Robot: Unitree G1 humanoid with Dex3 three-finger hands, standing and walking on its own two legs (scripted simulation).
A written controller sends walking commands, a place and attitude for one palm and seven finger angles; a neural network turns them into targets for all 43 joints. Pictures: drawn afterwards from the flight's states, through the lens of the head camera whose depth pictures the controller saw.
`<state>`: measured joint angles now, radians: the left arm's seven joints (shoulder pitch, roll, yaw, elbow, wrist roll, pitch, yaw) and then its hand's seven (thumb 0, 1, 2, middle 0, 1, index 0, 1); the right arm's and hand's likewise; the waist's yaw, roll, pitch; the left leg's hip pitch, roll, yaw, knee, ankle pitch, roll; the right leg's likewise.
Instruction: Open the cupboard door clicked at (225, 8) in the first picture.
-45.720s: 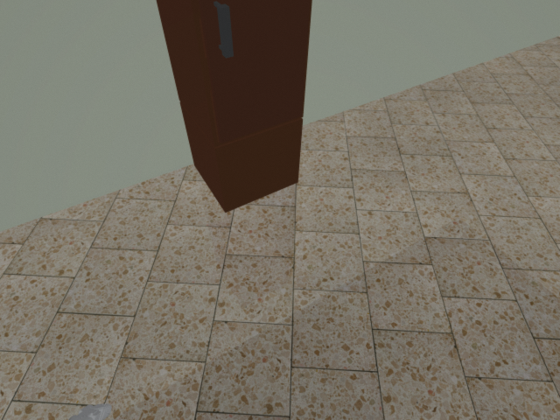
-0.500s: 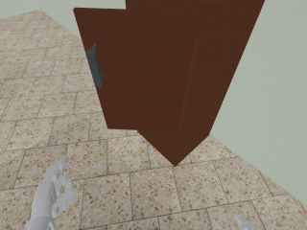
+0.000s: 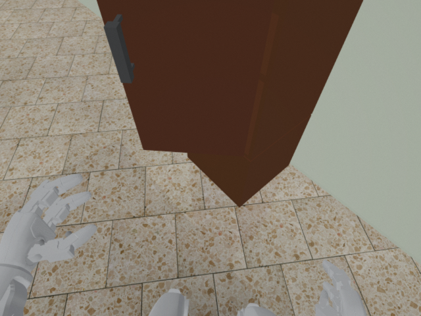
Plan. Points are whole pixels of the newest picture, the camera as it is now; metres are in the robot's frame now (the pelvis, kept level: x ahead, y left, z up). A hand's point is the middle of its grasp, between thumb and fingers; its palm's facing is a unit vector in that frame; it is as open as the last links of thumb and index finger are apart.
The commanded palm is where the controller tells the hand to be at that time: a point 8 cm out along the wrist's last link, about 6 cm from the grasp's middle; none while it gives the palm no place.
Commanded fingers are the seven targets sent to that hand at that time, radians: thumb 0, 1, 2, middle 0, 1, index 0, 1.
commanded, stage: raise the hand with hooked fingers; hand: left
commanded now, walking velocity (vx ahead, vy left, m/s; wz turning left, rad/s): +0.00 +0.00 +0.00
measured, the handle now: (123, 49) +0.65 +0.26 +0.14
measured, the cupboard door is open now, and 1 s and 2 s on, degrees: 44 44 44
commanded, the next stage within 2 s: move the hooked fingers beside the handle in 1.42 s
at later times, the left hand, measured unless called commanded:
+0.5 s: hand (33, 197) +0.27 +0.31 +0.11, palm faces +0.03 -1.00 -0.04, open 13.0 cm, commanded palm +0.25 +0.36 +0.12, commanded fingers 0.00 -0.50 0.30 -0.30 -1.20 -0.30 -1.20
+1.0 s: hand (16, 156) +0.31 +0.32 +0.16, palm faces +0.03 -1.00 -0.04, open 13.9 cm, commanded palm +0.28 +0.36 +0.16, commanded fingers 0.00 -0.50 0.30 -0.30 -1.20 -0.30 -1.20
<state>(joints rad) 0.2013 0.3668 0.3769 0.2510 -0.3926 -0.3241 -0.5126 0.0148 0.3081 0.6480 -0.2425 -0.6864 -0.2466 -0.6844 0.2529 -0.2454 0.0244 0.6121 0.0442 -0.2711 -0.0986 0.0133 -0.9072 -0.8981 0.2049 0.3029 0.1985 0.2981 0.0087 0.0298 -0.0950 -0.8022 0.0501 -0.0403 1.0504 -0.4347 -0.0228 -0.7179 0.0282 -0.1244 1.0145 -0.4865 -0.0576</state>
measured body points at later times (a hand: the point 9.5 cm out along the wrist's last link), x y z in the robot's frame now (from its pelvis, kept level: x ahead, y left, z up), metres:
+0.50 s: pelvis +0.02 +0.05 +0.03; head +0.05 +0.07 +0.48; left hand +0.26 +0.36 +0.11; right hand +0.19 -0.19 -0.03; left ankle +0.05 +0.13 -0.67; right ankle +0.01 -0.08 -0.67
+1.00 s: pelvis +0.02 +0.04 +0.05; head +0.03 +0.04 +0.50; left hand +0.30 +0.37 +0.17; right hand +0.17 -0.20 -0.03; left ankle +0.05 +0.13 -0.67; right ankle +0.01 -0.08 -0.67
